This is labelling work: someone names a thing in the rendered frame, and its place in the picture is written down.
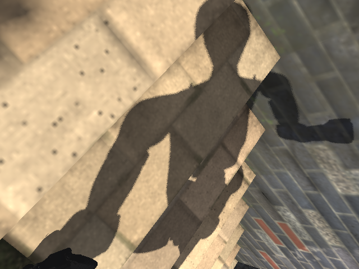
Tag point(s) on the left robot hand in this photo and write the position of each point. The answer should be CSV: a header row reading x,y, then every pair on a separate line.
x,y
64,259

